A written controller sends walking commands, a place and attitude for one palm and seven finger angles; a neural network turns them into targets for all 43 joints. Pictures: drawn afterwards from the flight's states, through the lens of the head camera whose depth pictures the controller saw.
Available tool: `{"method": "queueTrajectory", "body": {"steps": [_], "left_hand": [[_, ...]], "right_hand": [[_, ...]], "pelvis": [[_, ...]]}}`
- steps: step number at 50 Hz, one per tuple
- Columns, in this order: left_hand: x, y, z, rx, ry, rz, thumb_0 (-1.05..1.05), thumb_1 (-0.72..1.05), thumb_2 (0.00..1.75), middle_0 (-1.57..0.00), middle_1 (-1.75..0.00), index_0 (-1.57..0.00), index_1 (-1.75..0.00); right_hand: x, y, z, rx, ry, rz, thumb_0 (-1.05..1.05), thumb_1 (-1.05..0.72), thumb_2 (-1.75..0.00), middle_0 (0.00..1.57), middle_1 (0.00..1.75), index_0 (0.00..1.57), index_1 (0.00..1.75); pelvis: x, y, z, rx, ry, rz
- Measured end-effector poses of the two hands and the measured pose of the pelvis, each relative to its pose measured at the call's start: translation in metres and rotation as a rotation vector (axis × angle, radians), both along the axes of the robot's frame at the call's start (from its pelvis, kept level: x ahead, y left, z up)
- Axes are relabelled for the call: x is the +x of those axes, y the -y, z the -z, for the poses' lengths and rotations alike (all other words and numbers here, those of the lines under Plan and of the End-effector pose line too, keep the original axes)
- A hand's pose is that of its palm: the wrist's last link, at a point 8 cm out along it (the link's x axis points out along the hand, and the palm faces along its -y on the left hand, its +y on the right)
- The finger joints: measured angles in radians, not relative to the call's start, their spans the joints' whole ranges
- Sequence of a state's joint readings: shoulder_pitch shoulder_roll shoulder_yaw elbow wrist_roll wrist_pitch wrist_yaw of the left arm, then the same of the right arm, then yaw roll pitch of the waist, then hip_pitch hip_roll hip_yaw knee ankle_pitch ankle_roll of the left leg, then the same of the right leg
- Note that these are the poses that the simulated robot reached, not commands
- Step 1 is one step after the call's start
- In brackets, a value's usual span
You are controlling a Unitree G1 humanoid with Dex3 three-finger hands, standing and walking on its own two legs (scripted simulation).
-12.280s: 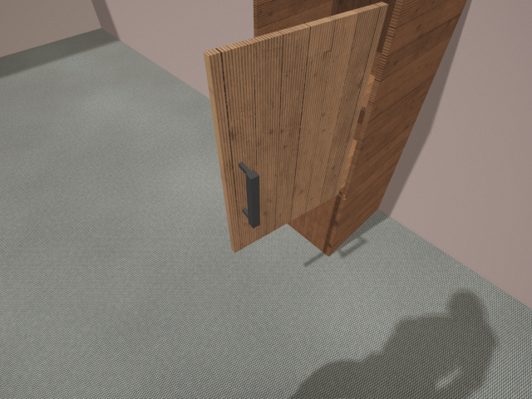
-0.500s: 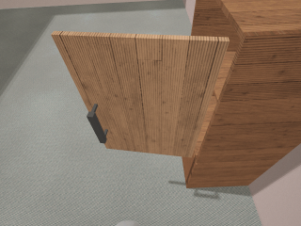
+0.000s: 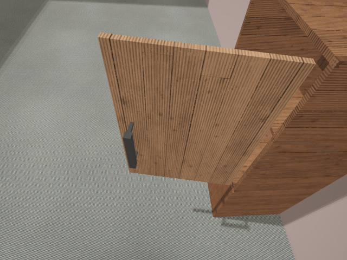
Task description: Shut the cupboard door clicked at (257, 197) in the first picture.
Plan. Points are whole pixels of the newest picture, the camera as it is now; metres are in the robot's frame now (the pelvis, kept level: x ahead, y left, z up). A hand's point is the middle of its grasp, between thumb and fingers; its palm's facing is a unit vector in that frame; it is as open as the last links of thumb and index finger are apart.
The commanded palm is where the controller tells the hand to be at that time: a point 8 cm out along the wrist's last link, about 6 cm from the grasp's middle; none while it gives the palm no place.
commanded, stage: come to a stop and stand still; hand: left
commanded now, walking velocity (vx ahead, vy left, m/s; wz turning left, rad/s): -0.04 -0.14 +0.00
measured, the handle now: (132, 146) +0.43 +0.16 -0.09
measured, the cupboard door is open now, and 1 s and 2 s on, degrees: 80 80 80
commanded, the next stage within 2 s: look again from close up in 0.58 s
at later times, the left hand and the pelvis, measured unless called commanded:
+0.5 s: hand out of the picture -0.01 +0.13 -0.18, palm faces +0.03 -0.99 -0.16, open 7.3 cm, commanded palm none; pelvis -0.03 -0.04 +0.00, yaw +0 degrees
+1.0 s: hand out of the picture -0.03 +0.15 -0.17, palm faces +0.01 -0.98 -0.22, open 7.4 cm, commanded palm none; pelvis -0.03 -0.02 +0.00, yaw -1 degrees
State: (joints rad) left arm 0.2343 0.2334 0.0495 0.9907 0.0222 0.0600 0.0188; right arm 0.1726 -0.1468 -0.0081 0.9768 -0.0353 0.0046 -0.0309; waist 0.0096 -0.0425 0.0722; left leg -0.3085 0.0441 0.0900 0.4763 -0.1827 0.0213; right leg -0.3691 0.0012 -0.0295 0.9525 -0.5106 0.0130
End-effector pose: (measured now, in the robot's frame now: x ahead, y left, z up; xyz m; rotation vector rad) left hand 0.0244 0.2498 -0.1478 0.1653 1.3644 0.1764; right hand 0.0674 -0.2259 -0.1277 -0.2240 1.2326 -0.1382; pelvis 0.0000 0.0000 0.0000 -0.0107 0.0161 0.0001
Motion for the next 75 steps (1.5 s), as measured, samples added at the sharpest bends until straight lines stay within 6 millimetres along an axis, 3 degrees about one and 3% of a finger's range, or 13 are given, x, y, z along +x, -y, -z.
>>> {"method": "queueTrajectory", "body": {"steps": [8,15,22,34,40,54,64,66,69,72,75], "left_hand": [[0.016,0.027,-0.008,0.009,0.091,0.056,0.00,0.91,0.90,-0.20,-0.30,-0.19,-0.30],[-0.005,0.054,-0.012,0.000,0.109,0.042,0.00,0.92,0.90,-0.20,-0.30,-0.20,-0.30],[-0.030,0.064,0.006,-0.044,0.044,0.013,0.01,0.94,0.90,-0.20,-0.30,-0.20,-0.30],[-0.084,0.080,-0.005,-0.052,-0.072,-0.009,0.01,0.92,0.90,-0.20,-0.30,-0.20,-0.30],[-0.090,0.069,-0.006,-0.027,-0.065,0.003,0.01,0.91,0.90,-0.20,-0.30,-0.20,-0.30],[-0.052,0.054,-0.009,-0.010,0.013,0.032,0.00,0.91,0.90,-0.20,-0.30,-0.20,-0.30],[-0.045,0.057,-0.004,-0.022,-0.008,0.029,0.01,0.91,0.90,-0.20,-0.30,-0.20,-0.30],[-0.018,0.044,-0.021,0.000,0.150,-0.055,0.02,0.93,0.90,-0.21,-0.30,-0.20,-0.30],[0.046,0.033,-0.078,0.060,0.571,-0.051,0.03,0.94,0.90,-0.22,-0.31,-0.21,-0.31],[0.103,0.037,-0.125,0.058,0.901,0.001,0.02,0.94,0.90,-0.23,-0.33,-0.23,-0.34],[0.132,0.052,-0.141,-0.037,1.156,0.062,0.02,0.93,0.90,-0.27,-0.37,-0.26,-0.38]], "right_hand": [[-0.055,0.028,0.018,0.022,-0.067,0.074,0.00,-0.91,-0.90,0.21,0.30,0.20,0.30],[-0.092,0.043,0.018,0.043,-0.147,0.107,0.00,-0.91,-0.90,0.20,0.30,0.20,0.30],[-0.105,0.030,0.015,0.045,-0.168,0.101,0.00,-0.91,-0.90,0.20,0.29,0.20,0.30],[-0.113,0.022,0.018,0.080,-0.192,0.072,0.02,-0.93,-0.90,0.20,0.30,0.20,0.30],[-0.105,0.019,0.026,0.093,-0.114,0.067,0.02,-0.93,-0.90,0.20,0.30,0.20,0.30],[-0.110,0.008,0.023,0.107,-0.139,0.060,0.01,-0.92,-0.90,0.20,0.30,0.20,0.30],[-0.100,0.012,0.019,0.084,-0.161,0.060,0.01,-0.91,-0.90,0.20,0.30,0.20,0.30],[-0.088,0.021,0.013,0.034,-0.057,0.056,0.02,-0.92,-0.90,0.20,0.30,0.20,0.30],[-0.057,0.037,0.003,-0.005,0.172,0.036,0.02,-0.92,-0.90,0.21,0.30,0.20,0.30],[-0.017,0.052,-0.004,-0.016,0.369,0.001,0.02,-0.92,-0.90,0.20,0.30,0.20,0.30],[0.022,0.063,-0.014,-0.031,0.534,-0.031,0.02,-0.92,-0.90,0.20,0.30,0.20,0.30]], "pelvis": [[-0.020,0.017,0.006,0.017,0.005,0.012],[-0.026,0.033,0.001,0.004,0.024,0.000],[-0.027,0.039,0.004,0.000,0.032,0.000],[-0.035,0.036,-0.003,0.001,0.032,0.006],[-0.036,0.028,0.002,-0.001,0.036,-0.002],[-0.029,0.024,0.000,0.021,0.025,0.011],[-0.019,0.024,0.000,0.013,0.018,0.011],[-0.020,0.025,0.002,0.014,0.019,0.010],[-0.019,0.025,0.006,0.021,0.007,-0.004],[-0.026,0.023,0.013,0.015,-0.026,-0.034],[-0.036,0.026,0.027,0.021,-0.096,-0.021]]}}
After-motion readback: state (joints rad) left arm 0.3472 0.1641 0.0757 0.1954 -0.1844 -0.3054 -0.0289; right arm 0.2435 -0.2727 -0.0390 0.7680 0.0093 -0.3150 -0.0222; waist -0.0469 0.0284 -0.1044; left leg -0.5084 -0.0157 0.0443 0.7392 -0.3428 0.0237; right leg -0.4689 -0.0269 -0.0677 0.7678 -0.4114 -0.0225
